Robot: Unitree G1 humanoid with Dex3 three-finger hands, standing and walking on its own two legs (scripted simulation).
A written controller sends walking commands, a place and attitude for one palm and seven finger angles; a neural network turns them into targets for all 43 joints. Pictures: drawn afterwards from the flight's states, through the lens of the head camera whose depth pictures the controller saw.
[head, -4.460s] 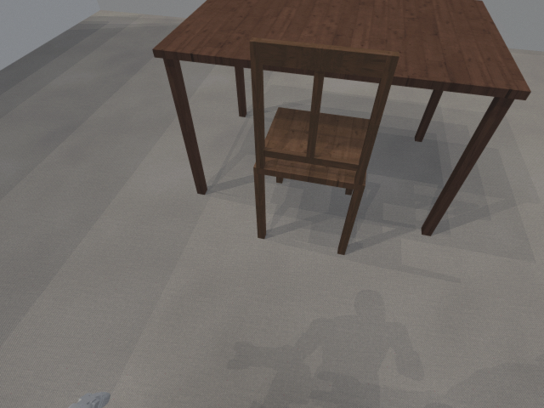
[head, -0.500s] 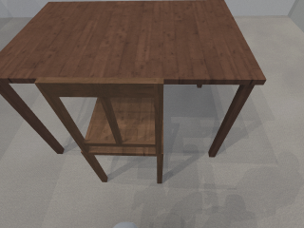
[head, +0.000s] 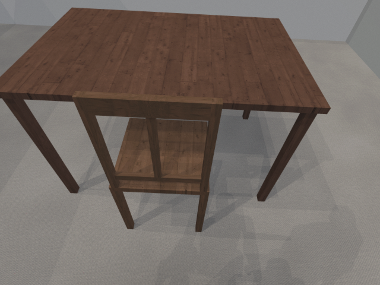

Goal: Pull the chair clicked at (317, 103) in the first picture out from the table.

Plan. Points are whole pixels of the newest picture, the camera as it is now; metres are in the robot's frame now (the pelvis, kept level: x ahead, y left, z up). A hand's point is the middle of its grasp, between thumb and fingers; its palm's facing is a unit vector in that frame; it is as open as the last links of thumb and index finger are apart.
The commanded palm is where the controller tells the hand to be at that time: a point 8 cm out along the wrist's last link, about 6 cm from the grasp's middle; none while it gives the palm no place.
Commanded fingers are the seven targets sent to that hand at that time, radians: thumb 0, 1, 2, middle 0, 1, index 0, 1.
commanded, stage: come to a stop and stand still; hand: left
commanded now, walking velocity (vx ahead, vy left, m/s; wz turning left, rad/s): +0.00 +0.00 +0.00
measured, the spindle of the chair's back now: (154, 149) +0.52 +0.15 -0.10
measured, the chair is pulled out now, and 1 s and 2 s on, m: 0.00 0.00 0.00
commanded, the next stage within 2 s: look again from close up in 0.20 s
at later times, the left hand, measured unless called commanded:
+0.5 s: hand out of the picture -0.02 +0.16 -0.18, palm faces +0.03 -0.98 -0.19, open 7.4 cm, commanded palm none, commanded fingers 0.00 0.90 0.90 -0.20 -0.30 -0.20 -0.30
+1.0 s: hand out of the picture +0.03 +0.15 -0.17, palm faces +0.01 -0.98 -0.21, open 7.3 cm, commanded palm none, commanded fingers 0.00 0.90 0.90 -0.20 -0.30 -0.20 -0.30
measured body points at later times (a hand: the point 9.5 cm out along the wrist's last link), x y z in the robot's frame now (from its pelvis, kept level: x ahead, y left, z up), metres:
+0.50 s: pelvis +0.00 -0.01 -0.01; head +0.01 -0.02 +0.44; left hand -0.02 +0.21 -0.16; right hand +0.01 -0.23 -0.17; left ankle +0.00 +0.09 -0.74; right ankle +0.02 -0.14 -0.74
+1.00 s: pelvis +0.01 -0.02 +0.00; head +0.03 -0.03 +0.45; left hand +0.03 +0.20 -0.16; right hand +0.02 -0.24 -0.17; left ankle +0.00 +0.09 -0.74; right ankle +0.02 -0.14 -0.74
